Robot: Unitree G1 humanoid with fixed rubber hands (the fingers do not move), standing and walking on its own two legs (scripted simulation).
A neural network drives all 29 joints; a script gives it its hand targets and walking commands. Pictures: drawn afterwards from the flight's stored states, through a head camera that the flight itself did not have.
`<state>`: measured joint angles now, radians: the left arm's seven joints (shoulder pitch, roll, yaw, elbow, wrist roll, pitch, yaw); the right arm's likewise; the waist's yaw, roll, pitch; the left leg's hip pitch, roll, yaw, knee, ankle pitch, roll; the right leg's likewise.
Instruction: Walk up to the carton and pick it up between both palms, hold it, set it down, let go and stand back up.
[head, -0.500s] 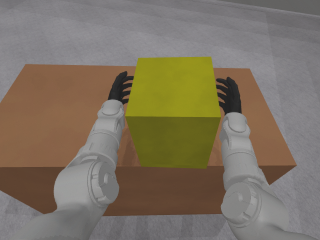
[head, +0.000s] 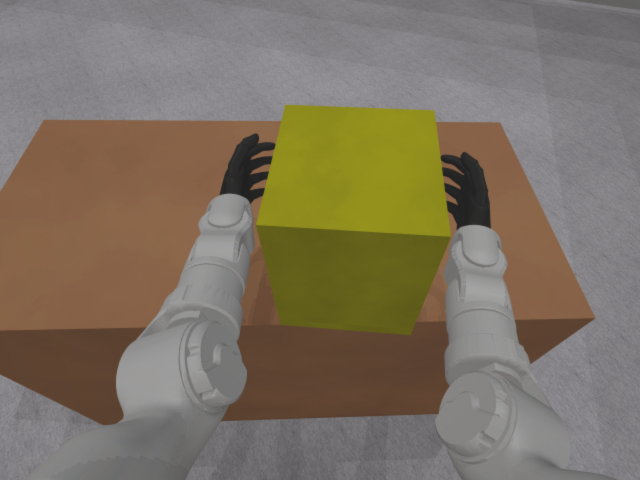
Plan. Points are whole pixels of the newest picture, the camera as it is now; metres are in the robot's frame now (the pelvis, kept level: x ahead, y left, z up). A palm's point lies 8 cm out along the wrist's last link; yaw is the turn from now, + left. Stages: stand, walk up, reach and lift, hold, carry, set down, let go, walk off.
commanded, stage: set down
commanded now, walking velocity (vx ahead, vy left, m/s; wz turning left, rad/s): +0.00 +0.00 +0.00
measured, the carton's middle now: (351, 226) +0.46 -0.04 +0.02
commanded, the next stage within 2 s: none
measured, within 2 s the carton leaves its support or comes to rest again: neither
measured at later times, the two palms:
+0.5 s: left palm (243, 196) +0.46 +0.10 +0.09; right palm (474, 228) +0.40 -0.18 +0.09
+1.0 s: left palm (243, 197) +0.46 +0.10 +0.08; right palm (474, 227) +0.41 -0.19 +0.09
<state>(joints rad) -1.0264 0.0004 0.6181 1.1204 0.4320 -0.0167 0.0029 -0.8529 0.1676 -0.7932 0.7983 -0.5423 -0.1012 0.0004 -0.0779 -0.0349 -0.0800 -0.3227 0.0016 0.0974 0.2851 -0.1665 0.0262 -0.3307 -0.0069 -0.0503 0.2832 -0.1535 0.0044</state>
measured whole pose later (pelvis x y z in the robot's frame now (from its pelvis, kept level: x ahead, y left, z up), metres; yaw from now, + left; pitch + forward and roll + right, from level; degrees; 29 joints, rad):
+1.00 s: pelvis -0.01 +0.00 +0.00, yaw -1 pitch +12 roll +0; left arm -1.05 -0.03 0.71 1.05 0.51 -0.05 -0.04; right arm -0.85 0.20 -0.83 0.70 -0.59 -0.06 0.05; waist -0.07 -0.05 -0.04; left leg -0.34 0.00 0.11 0.28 -0.16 0.03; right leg -0.36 -0.01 -0.04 0.30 -0.15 0.00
